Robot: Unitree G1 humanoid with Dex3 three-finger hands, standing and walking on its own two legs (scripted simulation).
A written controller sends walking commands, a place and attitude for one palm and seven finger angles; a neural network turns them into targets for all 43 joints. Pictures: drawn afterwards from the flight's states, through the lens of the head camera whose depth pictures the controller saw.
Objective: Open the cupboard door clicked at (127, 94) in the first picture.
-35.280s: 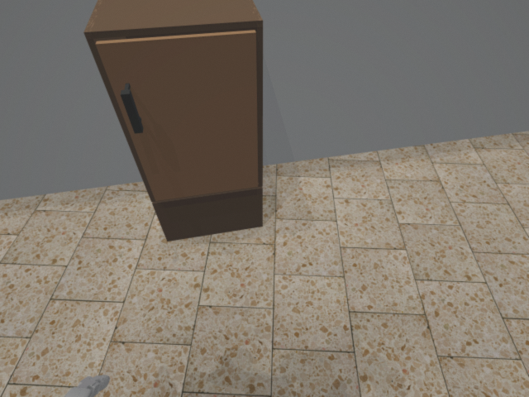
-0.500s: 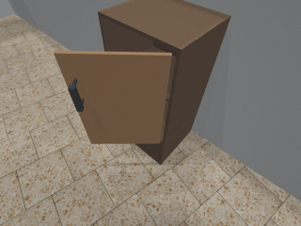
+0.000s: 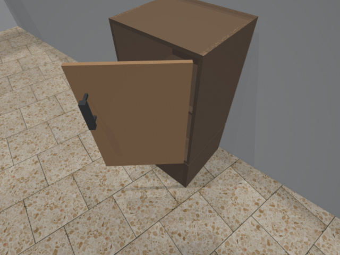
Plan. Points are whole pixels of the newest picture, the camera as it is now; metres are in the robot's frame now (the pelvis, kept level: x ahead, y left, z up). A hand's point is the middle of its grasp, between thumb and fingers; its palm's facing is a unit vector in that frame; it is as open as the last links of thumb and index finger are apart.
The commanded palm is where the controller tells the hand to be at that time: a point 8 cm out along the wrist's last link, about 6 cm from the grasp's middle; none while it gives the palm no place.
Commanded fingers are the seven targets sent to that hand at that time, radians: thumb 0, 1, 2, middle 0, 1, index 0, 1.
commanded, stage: look again from close up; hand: left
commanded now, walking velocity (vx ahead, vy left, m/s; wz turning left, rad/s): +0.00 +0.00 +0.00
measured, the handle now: (89, 111) +0.57 +0.32 -0.04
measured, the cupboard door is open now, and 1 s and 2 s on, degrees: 42 42 42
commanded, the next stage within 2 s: shuffle to correct the standing spot in 0.06 s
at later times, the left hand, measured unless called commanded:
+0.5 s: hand out of the picture +0.00 +0.22 -0.20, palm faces +0.12 -0.97 -0.20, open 7.4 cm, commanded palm none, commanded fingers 0.00 0.90 0.90 -0.20 -0.30 -0.20 -0.30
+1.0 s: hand out of the picture +0.06 +0.25 -0.18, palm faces +0.07 -0.98 -0.16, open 7.3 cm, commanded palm none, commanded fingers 0.00 0.90 0.90 -0.20 -0.30 -0.20 -0.30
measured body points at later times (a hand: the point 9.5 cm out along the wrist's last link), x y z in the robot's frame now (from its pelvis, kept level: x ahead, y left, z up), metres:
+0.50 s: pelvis +0.02 +0.04 -0.01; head +0.05 +0.07 +0.43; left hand +0.00 +0.28 -0.18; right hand +0.09 -0.21 -0.15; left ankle +0.04 +0.12 -0.74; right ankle -0.03 -0.12 -0.73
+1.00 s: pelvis +0.02 +0.08 +0.01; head +0.04 +0.11 +0.46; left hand +0.06 +0.30 -0.16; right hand +0.03 -0.14 -0.14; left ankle +0.04 +0.12 -0.74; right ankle +0.00 -0.08 -0.69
